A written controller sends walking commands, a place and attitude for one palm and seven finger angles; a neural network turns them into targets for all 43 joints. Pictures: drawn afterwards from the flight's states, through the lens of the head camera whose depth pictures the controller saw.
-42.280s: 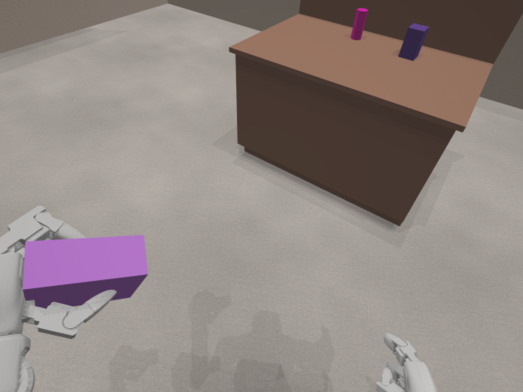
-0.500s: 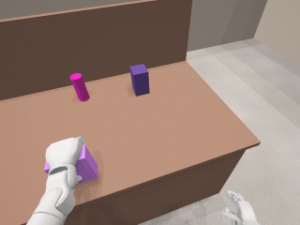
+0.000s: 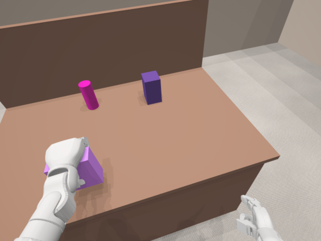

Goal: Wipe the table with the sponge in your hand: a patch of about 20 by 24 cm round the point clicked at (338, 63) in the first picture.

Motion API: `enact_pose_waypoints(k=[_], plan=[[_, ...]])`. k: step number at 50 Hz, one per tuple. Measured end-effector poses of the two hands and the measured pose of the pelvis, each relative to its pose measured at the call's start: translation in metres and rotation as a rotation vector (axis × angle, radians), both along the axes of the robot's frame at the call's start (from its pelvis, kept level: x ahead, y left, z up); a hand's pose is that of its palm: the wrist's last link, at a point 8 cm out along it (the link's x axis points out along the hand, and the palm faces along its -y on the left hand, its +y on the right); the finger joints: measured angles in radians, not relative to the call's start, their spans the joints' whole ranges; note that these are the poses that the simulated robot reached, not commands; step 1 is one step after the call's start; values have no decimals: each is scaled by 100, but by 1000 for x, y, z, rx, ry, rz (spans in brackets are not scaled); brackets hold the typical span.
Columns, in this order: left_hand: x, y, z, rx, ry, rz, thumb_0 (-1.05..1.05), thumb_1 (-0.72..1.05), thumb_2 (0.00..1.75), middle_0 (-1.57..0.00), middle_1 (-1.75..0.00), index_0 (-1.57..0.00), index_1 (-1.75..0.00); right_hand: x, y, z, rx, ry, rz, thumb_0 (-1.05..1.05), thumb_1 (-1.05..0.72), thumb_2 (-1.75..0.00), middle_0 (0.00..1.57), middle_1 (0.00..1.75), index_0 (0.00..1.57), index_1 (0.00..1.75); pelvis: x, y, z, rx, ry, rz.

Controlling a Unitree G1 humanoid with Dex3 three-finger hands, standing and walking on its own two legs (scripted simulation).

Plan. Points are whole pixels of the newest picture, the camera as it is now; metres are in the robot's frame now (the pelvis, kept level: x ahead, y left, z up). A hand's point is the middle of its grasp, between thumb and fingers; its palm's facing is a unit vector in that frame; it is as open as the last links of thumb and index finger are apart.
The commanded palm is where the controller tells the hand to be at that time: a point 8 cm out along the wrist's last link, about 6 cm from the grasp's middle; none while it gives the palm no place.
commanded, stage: lift the sponge slowly off the table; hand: left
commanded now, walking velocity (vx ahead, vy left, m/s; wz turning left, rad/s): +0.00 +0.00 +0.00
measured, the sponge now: (79, 174) +0.27 +0.28 +0.00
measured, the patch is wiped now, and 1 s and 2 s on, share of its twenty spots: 1.00 1.00 1.00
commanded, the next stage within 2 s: bring the sponge back beside the body in 0.32 s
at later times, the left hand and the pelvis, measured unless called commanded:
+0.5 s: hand (68, 167) +0.26 +0.28 +0.05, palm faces -0.05 -0.13 -0.99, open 9.3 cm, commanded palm +0.24 +0.28 +0.13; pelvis +0.00 +0.00 +0.00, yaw +0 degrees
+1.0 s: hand (56, 172) +0.23 +0.29 +0.08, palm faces +0.01 -0.13 -0.99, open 9.3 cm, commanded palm +0.20 +0.29 +0.15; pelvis -0.01 +0.01 +0.00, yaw +0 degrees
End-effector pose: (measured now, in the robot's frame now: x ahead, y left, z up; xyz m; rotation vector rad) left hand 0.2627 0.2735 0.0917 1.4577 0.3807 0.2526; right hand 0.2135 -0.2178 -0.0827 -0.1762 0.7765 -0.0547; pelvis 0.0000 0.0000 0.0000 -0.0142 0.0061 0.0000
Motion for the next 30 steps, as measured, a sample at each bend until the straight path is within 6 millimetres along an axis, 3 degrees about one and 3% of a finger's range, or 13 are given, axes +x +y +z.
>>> enact_pose_waypoints(k=[9, 18, 25, 30], plan=[[6, 0, 12, -6, -20, 6, 0, -45, 108, -80, -137, -81, -141, -2, -4, -1, 6, 14, -11, 1, -91, -90, 20, 30, 20, 30, 4, -1, 1, 3, -3, -10], [-6, 9, 16, -21, -18, 25, 0, -45, 108, -80, -137, -81, -141, 3, -6, 4, -3, -5, -8, 1, -91, -90, 20, 30, 20, 30, 5, 2, 1, 2, -15, -12], [-16, 10, 12, -27, -10, 7, 0, -45, 108, -80, -137, -81, -141, 8, 2, 9, -12, -30, 13, 1, -91, -90, 20, 30, 20, 30, 1, 5, 1, -2, -23, -1], [-20, 6, 22, -20, -57, -19, 0, -45, 108, -81, -137, -81, -141, 11, 14, 11, 4, -47, 31, 1, -91, -90, 20, 30, 20, 30, -2, 8, 2, -3, -32, -2]])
